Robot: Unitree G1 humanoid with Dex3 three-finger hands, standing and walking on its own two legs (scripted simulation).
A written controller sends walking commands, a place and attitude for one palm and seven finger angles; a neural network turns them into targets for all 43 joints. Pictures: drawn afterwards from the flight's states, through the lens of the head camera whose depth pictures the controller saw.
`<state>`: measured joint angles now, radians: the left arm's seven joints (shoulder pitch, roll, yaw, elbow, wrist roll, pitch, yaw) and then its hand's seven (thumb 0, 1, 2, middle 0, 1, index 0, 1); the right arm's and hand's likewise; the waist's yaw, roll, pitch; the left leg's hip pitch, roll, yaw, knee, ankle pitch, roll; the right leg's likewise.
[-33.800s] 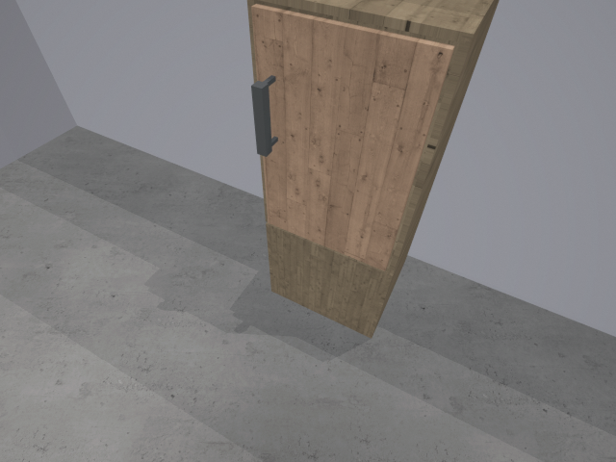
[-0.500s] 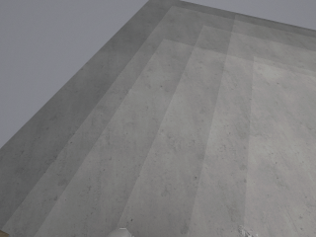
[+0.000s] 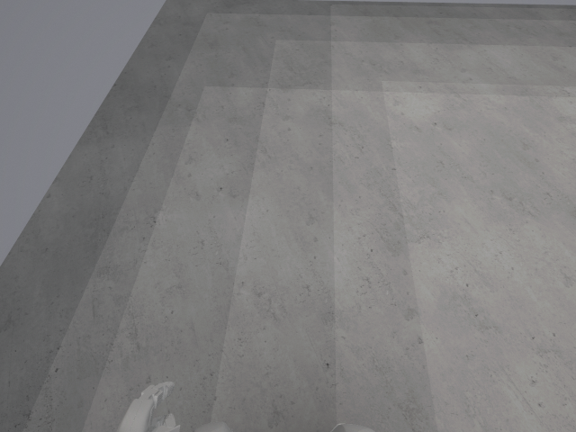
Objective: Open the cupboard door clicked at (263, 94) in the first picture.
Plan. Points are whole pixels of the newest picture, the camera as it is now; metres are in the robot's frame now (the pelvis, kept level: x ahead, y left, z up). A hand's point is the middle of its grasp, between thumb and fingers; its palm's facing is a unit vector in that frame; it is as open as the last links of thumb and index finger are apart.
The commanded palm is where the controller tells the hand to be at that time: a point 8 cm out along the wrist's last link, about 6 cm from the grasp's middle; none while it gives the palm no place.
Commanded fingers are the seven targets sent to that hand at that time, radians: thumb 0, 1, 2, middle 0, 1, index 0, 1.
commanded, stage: walk to a spot facing it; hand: left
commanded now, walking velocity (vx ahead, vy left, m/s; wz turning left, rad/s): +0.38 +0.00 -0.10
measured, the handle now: out of the picture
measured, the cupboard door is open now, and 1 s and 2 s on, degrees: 45 45 45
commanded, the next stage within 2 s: turn to face it in 0.30 s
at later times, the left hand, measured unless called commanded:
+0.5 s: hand (177, 349) +0.27 +0.20 -0.17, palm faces -0.02 -0.99 -0.16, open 7.3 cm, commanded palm none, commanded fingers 0.00 0.90 0.90 -0.20 -0.30 -0.20 -0.30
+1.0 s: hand (185, 281) +0.41 +0.21 -0.19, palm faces +0.22 -0.95 -0.23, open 7.3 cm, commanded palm none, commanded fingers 0.00 0.90 0.90 -0.20 -0.30 -0.20 -0.30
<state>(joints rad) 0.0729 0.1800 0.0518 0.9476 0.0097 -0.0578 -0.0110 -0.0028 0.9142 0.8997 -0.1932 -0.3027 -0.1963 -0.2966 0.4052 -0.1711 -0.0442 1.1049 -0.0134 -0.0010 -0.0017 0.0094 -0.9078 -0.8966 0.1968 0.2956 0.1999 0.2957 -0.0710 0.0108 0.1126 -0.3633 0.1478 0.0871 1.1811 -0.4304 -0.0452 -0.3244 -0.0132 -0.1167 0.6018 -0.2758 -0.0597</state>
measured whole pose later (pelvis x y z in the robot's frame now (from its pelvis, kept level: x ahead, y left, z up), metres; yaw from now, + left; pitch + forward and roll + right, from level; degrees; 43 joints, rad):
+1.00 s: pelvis +0.38 +0.00 -0.01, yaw +12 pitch +1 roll +0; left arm 0.18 0.23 0.07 0.97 0.02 0.04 0.02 0.00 0.92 0.90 -0.20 -0.30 -0.20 -0.30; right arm 0.17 -0.21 -0.06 0.92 -0.02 0.01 0.02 0.00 -0.91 -0.90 0.19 0.30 0.20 0.30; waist -0.04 -0.04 0.06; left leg -0.42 0.05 0.12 0.71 -0.31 0.04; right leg -0.39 -0.12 -0.12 1.05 -0.57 0.07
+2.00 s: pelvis +0.49 -0.08 +0.00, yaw +48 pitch +2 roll +1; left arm 0.14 0.24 0.06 0.85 0.02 0.01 0.01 0.00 0.91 0.90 -0.20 -0.30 -0.20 -0.30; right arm 0.18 -0.24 -0.08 0.91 -0.02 0.06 0.02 0.00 -0.90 -0.90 0.20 0.30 0.20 0.30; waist -0.02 0.03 0.08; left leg -0.37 -0.01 -0.07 0.65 -0.34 -0.04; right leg -0.32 -0.06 -0.04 0.62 -0.33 0.05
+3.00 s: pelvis +0.56 -0.06 +0.01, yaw +86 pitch +0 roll +3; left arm 0.18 0.16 0.03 0.88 0.02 0.01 0.02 0.00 0.91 0.90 -0.20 -0.30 -0.20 -0.30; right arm 0.16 -0.25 -0.09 0.95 -0.01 0.09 0.03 0.01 -0.91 -0.90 0.19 0.30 0.20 0.30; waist -0.04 0.01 0.11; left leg -0.48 0.01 0.03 1.06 -0.43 -0.07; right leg -0.20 -0.11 -0.17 0.51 -0.31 -0.01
